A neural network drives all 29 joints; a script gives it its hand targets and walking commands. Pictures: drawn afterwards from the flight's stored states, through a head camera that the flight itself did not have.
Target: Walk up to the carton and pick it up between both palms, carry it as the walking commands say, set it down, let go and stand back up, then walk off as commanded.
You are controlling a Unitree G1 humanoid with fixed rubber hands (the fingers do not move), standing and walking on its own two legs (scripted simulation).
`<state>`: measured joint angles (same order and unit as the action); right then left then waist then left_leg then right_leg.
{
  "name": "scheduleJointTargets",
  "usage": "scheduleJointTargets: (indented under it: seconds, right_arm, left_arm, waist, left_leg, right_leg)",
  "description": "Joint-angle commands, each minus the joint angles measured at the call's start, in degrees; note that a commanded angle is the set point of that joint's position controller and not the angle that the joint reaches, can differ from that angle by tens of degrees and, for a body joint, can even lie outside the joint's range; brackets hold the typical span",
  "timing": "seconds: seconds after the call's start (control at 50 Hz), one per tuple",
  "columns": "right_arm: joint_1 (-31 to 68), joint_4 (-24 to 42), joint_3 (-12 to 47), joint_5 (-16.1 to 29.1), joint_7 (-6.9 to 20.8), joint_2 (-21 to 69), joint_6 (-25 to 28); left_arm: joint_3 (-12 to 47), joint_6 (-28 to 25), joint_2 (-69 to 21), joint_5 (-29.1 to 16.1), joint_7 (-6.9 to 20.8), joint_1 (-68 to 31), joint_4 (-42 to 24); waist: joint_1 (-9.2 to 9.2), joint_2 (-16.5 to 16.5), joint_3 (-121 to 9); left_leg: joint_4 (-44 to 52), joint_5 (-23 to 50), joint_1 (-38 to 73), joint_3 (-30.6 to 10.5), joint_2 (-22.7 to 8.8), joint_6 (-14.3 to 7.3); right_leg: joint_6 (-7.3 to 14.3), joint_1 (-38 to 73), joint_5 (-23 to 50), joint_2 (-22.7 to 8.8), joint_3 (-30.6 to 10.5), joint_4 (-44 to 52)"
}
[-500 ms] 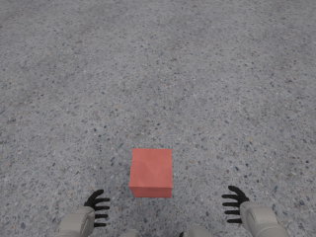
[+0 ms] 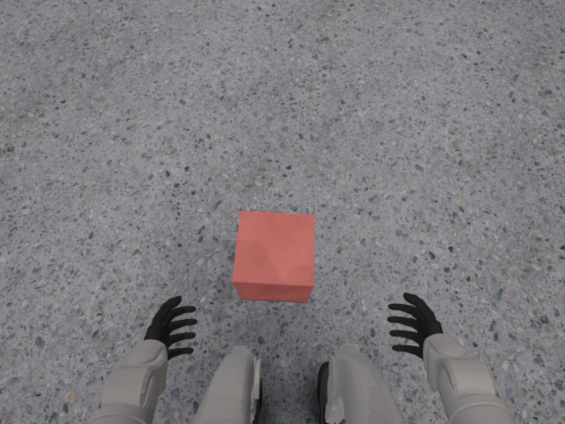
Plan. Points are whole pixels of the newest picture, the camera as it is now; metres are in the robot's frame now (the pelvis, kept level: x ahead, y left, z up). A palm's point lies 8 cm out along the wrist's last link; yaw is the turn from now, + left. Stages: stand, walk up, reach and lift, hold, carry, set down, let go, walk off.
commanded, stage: reach and lift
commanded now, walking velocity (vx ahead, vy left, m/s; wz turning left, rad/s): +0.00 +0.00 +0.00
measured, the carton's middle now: (275, 260) +0.49 +0.05 -0.57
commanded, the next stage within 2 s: none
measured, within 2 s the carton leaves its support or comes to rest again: neither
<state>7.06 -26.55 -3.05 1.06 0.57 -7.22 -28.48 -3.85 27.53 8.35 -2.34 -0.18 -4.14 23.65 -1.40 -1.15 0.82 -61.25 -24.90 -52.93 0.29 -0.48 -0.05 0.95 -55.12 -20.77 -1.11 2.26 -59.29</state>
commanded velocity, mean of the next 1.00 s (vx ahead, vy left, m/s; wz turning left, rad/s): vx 0.00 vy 0.00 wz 0.00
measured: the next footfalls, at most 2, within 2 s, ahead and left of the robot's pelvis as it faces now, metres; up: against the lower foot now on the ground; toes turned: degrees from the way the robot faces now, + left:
none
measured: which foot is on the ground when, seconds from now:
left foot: down 0.00-1.00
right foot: down 0.00-1.00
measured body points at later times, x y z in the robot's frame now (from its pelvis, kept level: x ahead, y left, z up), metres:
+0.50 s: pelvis -0.03 +0.00 -0.04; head +0.20 +0.01 +0.35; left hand +0.38 +0.21 -0.15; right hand +0.39 -0.17 -0.15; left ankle +0.04 +0.12 -0.66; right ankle +0.07 -0.11 -0.66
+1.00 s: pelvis -0.04 +0.00 -0.05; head +0.32 +0.02 +0.20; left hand +0.48 +0.22 -0.21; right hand +0.49 -0.16 -0.21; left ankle +0.05 +0.12 -0.66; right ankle +0.07 -0.12 -0.66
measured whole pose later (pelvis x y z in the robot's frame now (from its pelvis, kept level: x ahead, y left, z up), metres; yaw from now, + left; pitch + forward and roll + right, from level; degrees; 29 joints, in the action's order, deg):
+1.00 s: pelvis -0.04 +0.00 -0.05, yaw +1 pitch +27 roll +0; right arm 70.1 -40.3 -10.1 8.7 -5.7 -18.1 -12.7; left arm -11.4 12.8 19.5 -8.9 -5.2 -68.0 36.3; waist -0.7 -1.0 30.8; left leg -70.9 -22.2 -75.2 -1.4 1.9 0.1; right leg -0.3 -76.6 -18.5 -0.2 -0.2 -68.6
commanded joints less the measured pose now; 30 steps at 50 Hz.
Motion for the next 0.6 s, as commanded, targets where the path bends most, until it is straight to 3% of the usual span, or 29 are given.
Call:
scheduleJointTargets:
  seconds: [0.0, 0.02, 0.04, 0.06, 0.08, 0.1, 0.12, 0.14, 0.16, 0.18, 0.2, 0.22, 0.24, 0.26, 0.28, 0.3, 0.32, 0.34, 0.38, 0.4, 0.42, 0.44, 0.46, 0.48, 0.5, 0.52, 0.54, 0.56, 0.58]
  right_arm:
    - [13.14, 3.29, -5.72, -2.06, -0.38, -7.71, 2.13]
    - [16.88, 6.81, -0.66, 1.18, -0.30, -4.87, 2.50]
    - [20.97, 7.58, -6.14, -0.42, -0.35, -11.14, 3.36]
    - [23.95, 4.28, -4.50, -0.07, -0.57, -7.62, 3.01]
    - [24.87, 5.99, -6.49, -0.65, -0.68, -8.62, 2.84]
    - [23.96, 6.46, -7.24, -1.36, -0.92, -9.49, 2.90]
    - [26.44, 3.66, -3.94, -0.50, -1.29, -7.84, 2.75]
    - [28.47, 2.62, -4.65, -0.03, -1.47, -8.02, 2.60]
    - [32.02, 2.10, -5.23, -0.53, -1.49, -7.85, 2.59]
    - [37.79, 3.26, -7.45, -1.99, -2.10, -11.83, 3.10]
    - [34.09, -2.74, -6.92, -1.86, -1.88, -9.57, 2.84]
    - [33.86, -0.37, -5.24, 0.01, -1.84, -8.30, 2.72]
    - [36.61, -2.74, -5.85, -0.09, -1.45, -9.28, 3.89]
    - [38.73, -3.96, -7.38, -0.70, -1.98, -10.34, 4.14]
    - [44.31, -2.11, -6.87, 1.39, -2.23, -8.97, 4.78]
    - [42.73, -2.04, -4.94, 2.83, -2.55, -6.67, 5.31]
    - [43.19, -0.32, -6.82, 1.97, -2.84, -10.00, 5.84]
    - [49.08, -3.42, -6.23, 0.41, -3.08, -10.37, 6.75]
    - [50.89, -4.02, -7.38, 0.63, -3.59, -10.84, 8.33]
    - [50.86, -8.94, -7.33, 0.63, -3.87, -10.75, 8.75]
    - [53.80, -8.48, -6.46, 3.34, -4.38, -8.93, 9.84]
    - [53.11, -5.01, -7.26, 2.75, -4.60, -9.63, 11.42]
    - [52.42, -6.80, -5.75, 2.88, -5.09, -8.48, 12.52]
    - [54.84, -10.47, -7.72, 1.25, -5.19, -10.89, 14.02]
    - [56.80, -10.37, -6.74, 1.83, -5.62, -10.28, 14.93]
    - [58.86, -13.80, -7.66, 1.26, -6.17, -10.67, 15.29]
    - [60.79, -15.05, -8.99, 0.70, -6.55, -12.54, 15.88]
    - [62.42, -13.24, -6.27, 3.98, -6.69, -9.55, 16.08]
    - [62.22, -11.07, -9.04, 2.83, -6.86, -13.98, 17.98]
  left_arm:
    - [-2.61, -2.17, 3.94, 1.08, -0.95, -13.72, -5.34]
    - [-2.77, -3.01, 3.22, -1.15, -1.26, -17.41, -8.56]
    - [-1.69, -3.04, 3.99, -0.85, -1.95, -22.00, -10.09]
    - [-4.20, -2.61, 3.84, -0.46, -2.32, -23.11, -5.18]
    - [-4.66, -2.28, 5.47, -0.37, -2.32, -24.64, -9.10]
    - [-4.17, -2.19, 4.78, 0.13, -2.85, -21.85, -8.09]
    - [-3.79, -2.34, 5.87, -0.93, -2.93, -25.49, -5.69]
    - [-4.73, -2.18, 6.29, 0.08, -2.51, -26.62, -4.57]
    - [-4.61, -1.89, 5.97, -0.96, -2.77, -31.83, -3.85]
    - [-5.55, -2.59, 7.53, 0.52, -3.20, -34.14, -4.67]
    - [-5.45, -2.65, 7.02, 0.65, -3.65, -34.56, -1.12]
    - [-7.47, -2.63, 5.82, 1.26, -4.35, -29.85, -0.84]
    - [-5.07, -2.84, 5.62, -0.53, -4.23, -36.66, -1.51]
    - [-5.38, -2.82, 6.25, -0.80, -4.50, -37.06, 1.07]
    - [-5.92, -3.48, 7.80, -1.81, -4.08, -43.88, -1.25]
    - [-6.22, -3.53, 7.04, -1.13, -4.09, -43.82, 0.88]
    - [-8.73, -4.83, 10.17, 0.38, -4.30, -43.47, -2.44]
    - [-8.70, -5.74, 8.42, -0.37, -4.02, -45.30, 4.54]
    - [-8.04, -7.72, 9.11, -1.59, -4.38, -48.69, 5.04]
    - [-9.48, -8.73, 10.95, -0.27, -4.77, -50.06, 7.39]
    - [-9.26, -9.66, 10.62, -0.68, -4.64, -51.73, 9.72]
    - [-8.77, -11.30, 11.51, -1.69, -4.61, -54.97, 2.69]
    - [-9.60, -12.33, 11.15, -0.83, -4.54, -51.18, 7.31]
    - [-10.39, -14.17, 12.11, -1.35, -4.43, -55.19, 10.54]
    - [-9.08, -15.22, 10.57, -2.34, -4.04, -58.04, 9.86]
    - [-11.57, -16.13, 12.96, -1.11, -3.71, -57.18, 16.23]
    - [-9.18, -16.98, 12.88, -3.38, -3.63, -63.03, 15.35]
    - [-11.17, -17.76, 14.89, -1.70, -3.58, -62.24, 13.14]
    - [-10.13, -18.56, 15.14, -2.39, -4.34, -66.46, 8.43]
  waist:
    - [1.32, 2.28, -22.16]
    - [-1.99, 2.70, -22.71]
    - [2.05, 2.49, -28.22]
    - [-0.30, 0.86, -28.52]
    - [0.65, 0.67, -31.52]
    - [2.16, -1.42, -33.49]
    - [0.22, -2.23, -33.60]
    - [-0.92, 0.00, -34.84]
    - [1.51, -1.96, -37.77]
    - [0.18, -1.14, -36.37]
    - [0.76, -0.84, -34.97]
    - [-2.51, 0.58, -37.13]
    - [1.45, -0.10, -37.73]
    - [1.48, 0.90, -39.36]
    - [0.57, 2.72, -41.63]
    - [0.04, 2.11, -42.21]
    - [-1.34, 3.57, -45.47]
    - [-1.43, 0.34, -47.25]
    - [-0.07, 0.05, -45.55]
    - [-1.69, 1.47, -46.40]
    - [-3.38, 2.06, -46.94]
    - [0.24, 0.89, -51.80]
    - [-1.94, -0.50, -54.48]
    - [-0.08, -0.38, -52.22]
    - [0.05, -1.50, -50.30]
    - [-2.83, -0.17, -51.34]
    - [2.43, -0.36, -52.37]
    - [-4.66, 1.16, -55.24]
    - [2.36, 0.98, -58.28]
  left_leg:
    - [10.12, 0.35, 2.39, -0.14, 0.76, -0.78]
    - [9.64, 0.65, 2.56, -0.25, 1.81, -1.14]
    - [8.75, 2.96, 5.83, -1.35, 0.89, -0.48]
    - [8.92, -0.66, 5.03, 0.17, 1.58, -1.19]
    - [8.08, 1.59, 6.70, -0.36, 1.05, -0.97]
    - [7.76, 5.95, 7.59, -1.83, 1.04, -1.17]
    - [6.33, 6.29, 6.80, 0.60, 2.10, -1.28]
    - [6.19, 5.32, 4.56, 1.39, 2.20, -1.26]
    - [6.60, 5.68, 4.23, 0.90, 2.02, -1.05]
    - [5.81, 3.38, 2.05, 1.33, 1.88, -1.23]
    - [7.40, 1.82, 2.63, 0.85, 1.48, -0.84]
    - [6.88, 7.28, 1.85, 1.55, 3.11, -0.51]
    - [5.62, 7.33, 2.73, 0.51, 2.19, -0.15]
    - [6.65, 6.04, 3.62, 0.03, 2.36, 0.05]
    - [4.75, 4.49, 3.31, 1.52, 2.41, -0.11]
    - [5.02, 5.40, 3.36, 1.62, 2.80, -0.50]
    - [4.60, 8.47, 1.24, 2.30, 2.74, 0.62]
    - [3.19, 8.09, 0.41, 2.54, 3.03, 0.53]
    - [5.03, 6.67, -0.97, 0.64, 2.76, 0.32]
    - [3.92, 7.97, -0.77, 1.92, 3.21, 0.81]
    - [2.83, 11.54, -1.66, 1.59, 3.20, 0.60]
    - [2.99, 11.34, -2.40, 1.32, 3.20, 0.88]
    - [2.40, 16.87, -2.19, 2.25, 3.88, 1.13]
    - [1.35, 14.94, -6.48, 1.12, 3.50, 1.40]
    - [2.49, 13.31, -11.44, 2.01, 4.47, 1.57]
    - [2.41, 10.85, -10.32, 2.33, 4.39, 1.14]
    - [1.55, 10.99, -10.48, 1.66, 3.85, 1.29]
    - [2.11, 13.30, -8.21, 2.11, 4.34, 0.83]
    - [0.58, 16.43, -5.57, 1.05, 3.08, 1.33]
  right_leg:
    - [-0.27, 13.29, -2.10, 3.00, -2.06, 6.31]
    - [0.05, 15.27, -3.43, 2.37, -2.41, 5.16]
    - [-0.57, 13.48, -0.48, 3.07, -1.44, 3.18]
    - [-0.85, 13.26, -3.81, 2.56, -0.86, 4.00]
    - [-1.08, 14.08, -2.24, 3.02, -1.28, 3.97]
    - [-0.40, 15.39, 3.52, 3.15, -0.99, 2.50]
    - [-0.90, 16.83, 2.80, 2.82, -1.05, 2.88]
    - [-1.38, 17.43, 2.75, 2.37, -0.89, 1.83]
    - [-1.37, 17.94, 3.64, 2.41, -0.52, 1.83]
    - [-1.31, 16.78, -0.50, 3.24, -1.09, 1.54]
    - [-1.61, 15.15, -1.06, 2.95, 0.64, 1.69]
    - [-1.11, 16.93, 3.47, 3.15, 0.12, 0.90]
    - [-0.98, 13.51, 3.55, 3.41, 0.27, 0.64]
    - [-0.72, 13.67, 2.48, 3.88, 0.81, -0.01]
    - [-1.14, 12.90, 1.87, 3.25, -0.34, -0.25]
    - [-1.50, 15.06, 2.13, 2.90, -1.09, 1.82]
    - [-1.12, 16.73, 7.24, 3.24, -1.31, 0.80]
    - [-1.34, 17.14, 5.92, 3.17, -0.92, 0.07]
    - [-1.77, 14.96, 4.42, 3.46, -0.30, -0.98]
    - [-1.74, 12.57, 4.62, 3.89, -0.01, -1.25]
    - [-1.71, 12.00, 7.72, 3.84, -0.72, -1.86]
    - [-1.85, 14.59, 10.56, 3.94, -0.83, -2.25]
    - [-1.71, 18.39, 16.52, 3.78, -1.60, -1.69]
    - [-1.58, 14.48, 15.86, 3.40, -2.66, -3.08]
    - [-2.10, 16.42, 16.93, 2.79, -3.52, -1.70]
    - [-2.18, 15.11, 10.92, 3.34, -2.63, -2.90]
    - [-1.99, 12.99, 11.86, 3.56, -2.63, -2.95]
    - [-2.02, 13.62, 11.35, 3.51, -3.04, -2.25]
    - [-1.69, 10.86, 14.26, 4.08, -2.05, -3.43]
